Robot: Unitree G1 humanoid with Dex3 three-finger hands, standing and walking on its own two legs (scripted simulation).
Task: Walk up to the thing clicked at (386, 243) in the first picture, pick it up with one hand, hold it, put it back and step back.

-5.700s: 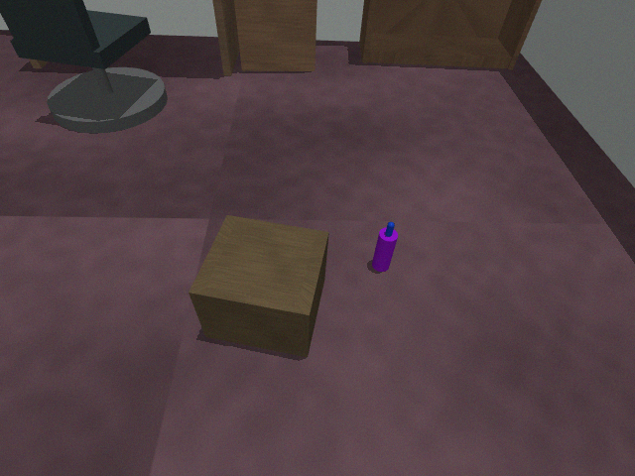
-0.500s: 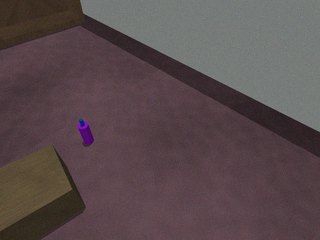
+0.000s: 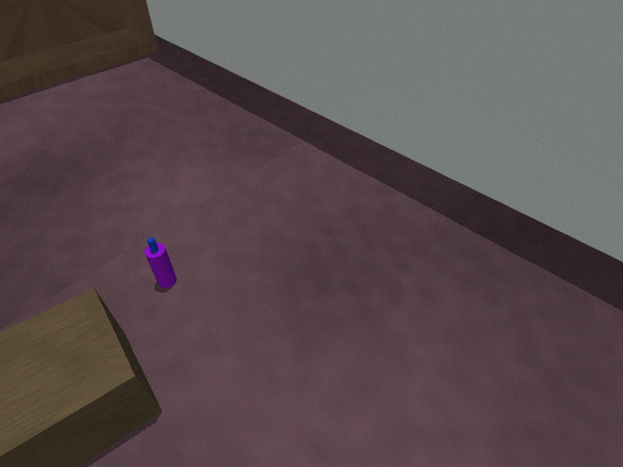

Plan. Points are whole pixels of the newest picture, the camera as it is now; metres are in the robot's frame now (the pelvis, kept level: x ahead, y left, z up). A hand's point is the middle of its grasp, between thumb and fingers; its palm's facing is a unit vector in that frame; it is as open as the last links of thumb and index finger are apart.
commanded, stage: walk up
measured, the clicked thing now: (159, 261) +0.92 +0.53 -0.65
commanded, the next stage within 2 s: none
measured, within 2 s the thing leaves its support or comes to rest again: neither
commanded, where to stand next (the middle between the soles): +0.55 -0.04 m, yaw -2 degrees
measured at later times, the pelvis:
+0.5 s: pelvis +0.13 -0.05 -0.01, yaw +0 degrees
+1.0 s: pelvis +0.33 -0.05 -0.03, yaw -3 degrees
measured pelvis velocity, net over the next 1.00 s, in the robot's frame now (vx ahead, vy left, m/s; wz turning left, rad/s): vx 0.33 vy -0.05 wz -0.05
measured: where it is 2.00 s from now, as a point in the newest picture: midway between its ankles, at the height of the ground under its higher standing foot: (307, 389)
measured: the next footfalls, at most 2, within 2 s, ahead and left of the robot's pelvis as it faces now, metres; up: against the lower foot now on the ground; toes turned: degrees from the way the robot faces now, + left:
right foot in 0.18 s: +0.13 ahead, -0.17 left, +0.00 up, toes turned -4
left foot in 0.58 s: +0.32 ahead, +0.10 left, +0.00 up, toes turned +4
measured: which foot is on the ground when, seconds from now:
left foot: down 0.00-0.20, up 0.22-0.56, down 0.58-1.00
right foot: up 0.00-0.16, down 0.18-0.62, up 0.64-0.96, down 0.98-1.00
